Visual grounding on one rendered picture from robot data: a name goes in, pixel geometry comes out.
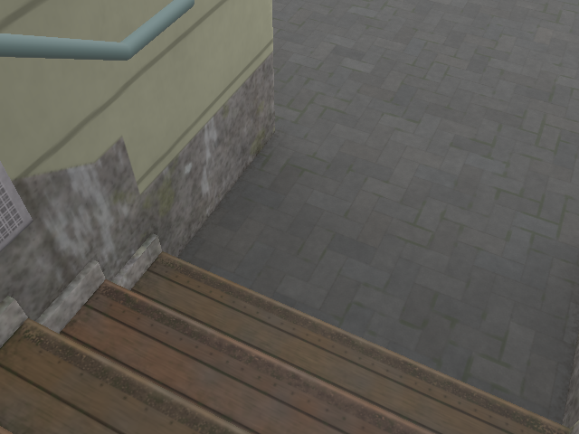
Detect stairs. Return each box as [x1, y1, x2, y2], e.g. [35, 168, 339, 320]
[0, 251, 570, 434]

